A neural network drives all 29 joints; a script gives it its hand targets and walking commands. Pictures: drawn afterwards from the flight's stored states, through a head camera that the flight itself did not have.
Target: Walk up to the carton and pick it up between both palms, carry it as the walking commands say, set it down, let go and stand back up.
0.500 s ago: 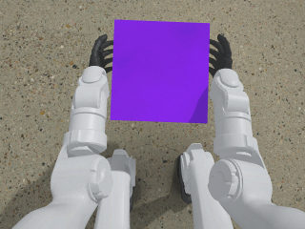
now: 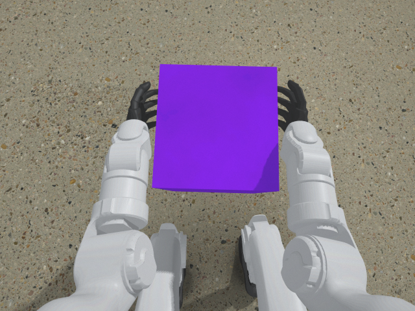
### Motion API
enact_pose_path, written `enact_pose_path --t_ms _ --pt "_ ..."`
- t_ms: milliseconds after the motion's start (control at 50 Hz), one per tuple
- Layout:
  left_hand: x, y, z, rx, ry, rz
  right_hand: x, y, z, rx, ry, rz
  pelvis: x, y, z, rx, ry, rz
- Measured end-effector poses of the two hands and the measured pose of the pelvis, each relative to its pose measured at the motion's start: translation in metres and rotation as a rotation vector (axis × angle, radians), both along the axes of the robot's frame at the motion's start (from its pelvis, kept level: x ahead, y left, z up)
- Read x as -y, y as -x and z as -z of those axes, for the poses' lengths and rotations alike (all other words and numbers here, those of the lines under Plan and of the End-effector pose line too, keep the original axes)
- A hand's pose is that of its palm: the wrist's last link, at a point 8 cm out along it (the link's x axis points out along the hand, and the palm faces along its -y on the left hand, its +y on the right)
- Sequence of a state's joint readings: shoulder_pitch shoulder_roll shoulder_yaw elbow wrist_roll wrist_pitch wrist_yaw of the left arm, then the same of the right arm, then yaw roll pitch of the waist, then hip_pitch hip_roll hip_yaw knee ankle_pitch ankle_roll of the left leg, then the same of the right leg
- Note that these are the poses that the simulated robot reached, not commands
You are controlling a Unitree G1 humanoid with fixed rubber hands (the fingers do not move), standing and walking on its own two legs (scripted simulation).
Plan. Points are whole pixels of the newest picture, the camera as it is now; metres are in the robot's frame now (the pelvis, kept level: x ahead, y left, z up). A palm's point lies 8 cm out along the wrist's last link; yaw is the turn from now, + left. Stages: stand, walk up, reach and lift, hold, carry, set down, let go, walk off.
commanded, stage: reach and lift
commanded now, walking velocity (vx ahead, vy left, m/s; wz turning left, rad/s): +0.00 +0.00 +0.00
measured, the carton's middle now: (215, 141) +0.45 -0.01 -0.12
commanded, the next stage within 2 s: none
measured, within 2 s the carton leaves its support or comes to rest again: neither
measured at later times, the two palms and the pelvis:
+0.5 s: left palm (127, 115) +0.45 +0.13 +0.03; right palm (315, 116) +0.43 -0.16 +0.03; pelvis +0.02 +0.00 +0.06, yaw +0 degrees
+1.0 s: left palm (111, 105) +0.43 +0.13 +0.10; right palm (344, 108) +0.41 -0.16 +0.11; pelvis +0.04 +0.00 +0.13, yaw +0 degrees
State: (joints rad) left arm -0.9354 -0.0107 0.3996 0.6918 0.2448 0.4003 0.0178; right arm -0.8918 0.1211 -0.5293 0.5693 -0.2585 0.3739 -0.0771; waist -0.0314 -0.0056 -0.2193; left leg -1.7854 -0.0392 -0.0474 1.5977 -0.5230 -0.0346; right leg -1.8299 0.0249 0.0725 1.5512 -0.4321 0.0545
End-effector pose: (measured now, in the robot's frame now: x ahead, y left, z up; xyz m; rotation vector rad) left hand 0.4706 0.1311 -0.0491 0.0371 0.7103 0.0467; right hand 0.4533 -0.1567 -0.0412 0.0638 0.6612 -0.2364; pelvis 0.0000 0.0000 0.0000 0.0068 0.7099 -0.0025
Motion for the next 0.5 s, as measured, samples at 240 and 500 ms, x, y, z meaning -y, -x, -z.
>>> enact_pose_path --t_ms 240,500 --pt "0.001 0.008 -0.038 0.001 0.004 -0.005 0.001 0.008 -0.038 0.001 -0.001 0.001 0.000 -0.008 -0.030 0.048 0.001 0.002" --pt "0.003 0.019 -0.077 0.001 0.006 -0.009 0.003 0.020 -0.076 0.000 -0.001 0.001 0.000 -0.018 -0.065 0.105 0.001 0.006"
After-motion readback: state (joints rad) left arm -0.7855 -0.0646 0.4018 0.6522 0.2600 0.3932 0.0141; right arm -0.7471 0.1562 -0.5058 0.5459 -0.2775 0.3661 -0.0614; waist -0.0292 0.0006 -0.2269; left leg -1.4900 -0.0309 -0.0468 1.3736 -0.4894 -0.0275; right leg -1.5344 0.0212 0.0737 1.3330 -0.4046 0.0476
